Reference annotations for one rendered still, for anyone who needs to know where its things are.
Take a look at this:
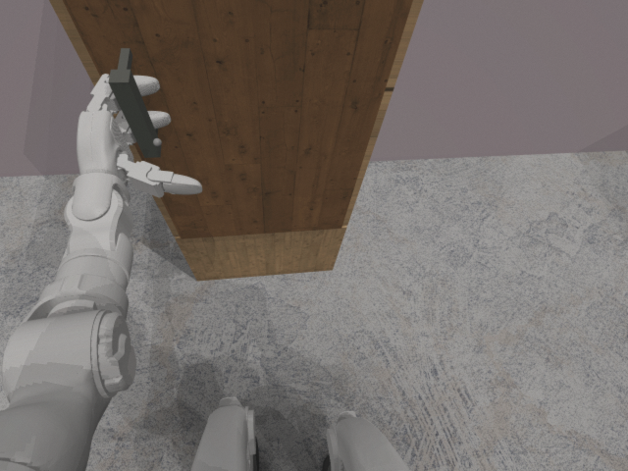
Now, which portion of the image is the left robot forearm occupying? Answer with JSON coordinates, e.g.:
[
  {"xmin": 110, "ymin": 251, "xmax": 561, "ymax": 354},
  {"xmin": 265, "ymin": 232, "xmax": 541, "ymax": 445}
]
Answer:
[{"xmin": 2, "ymin": 173, "xmax": 134, "ymax": 402}]

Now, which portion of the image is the robot right thigh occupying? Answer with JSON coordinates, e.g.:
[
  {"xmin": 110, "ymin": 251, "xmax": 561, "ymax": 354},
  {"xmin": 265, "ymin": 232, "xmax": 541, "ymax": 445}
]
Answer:
[{"xmin": 327, "ymin": 417, "xmax": 410, "ymax": 471}]

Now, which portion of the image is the robot left thigh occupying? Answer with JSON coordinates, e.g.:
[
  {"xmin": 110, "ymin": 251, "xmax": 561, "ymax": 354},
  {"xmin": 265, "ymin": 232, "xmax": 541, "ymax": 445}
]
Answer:
[{"xmin": 191, "ymin": 405, "xmax": 256, "ymax": 471}]

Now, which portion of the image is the robot thigh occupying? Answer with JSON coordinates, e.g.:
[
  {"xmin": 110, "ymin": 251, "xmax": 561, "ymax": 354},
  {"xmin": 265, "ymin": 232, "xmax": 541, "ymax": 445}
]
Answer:
[
  {"xmin": 327, "ymin": 417, "xmax": 410, "ymax": 471},
  {"xmin": 191, "ymin": 405, "xmax": 256, "ymax": 471}
]

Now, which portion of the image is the handle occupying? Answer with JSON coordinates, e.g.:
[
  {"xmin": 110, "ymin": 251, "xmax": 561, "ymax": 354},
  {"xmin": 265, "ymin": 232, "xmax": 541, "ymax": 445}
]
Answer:
[{"xmin": 109, "ymin": 48, "xmax": 161, "ymax": 158}]

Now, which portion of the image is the robot left hand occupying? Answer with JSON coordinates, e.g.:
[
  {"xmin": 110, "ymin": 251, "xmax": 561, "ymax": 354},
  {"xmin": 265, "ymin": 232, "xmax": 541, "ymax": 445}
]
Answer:
[{"xmin": 77, "ymin": 74, "xmax": 202, "ymax": 198}]

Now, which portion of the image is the left robot upper arm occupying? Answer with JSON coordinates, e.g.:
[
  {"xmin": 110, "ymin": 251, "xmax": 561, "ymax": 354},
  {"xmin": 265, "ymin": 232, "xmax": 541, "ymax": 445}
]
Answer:
[{"xmin": 0, "ymin": 309, "xmax": 136, "ymax": 471}]

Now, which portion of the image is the cupboard door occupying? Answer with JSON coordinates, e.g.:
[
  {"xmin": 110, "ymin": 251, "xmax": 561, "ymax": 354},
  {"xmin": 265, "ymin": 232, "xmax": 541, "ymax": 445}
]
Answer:
[{"xmin": 63, "ymin": 0, "xmax": 413, "ymax": 239}]

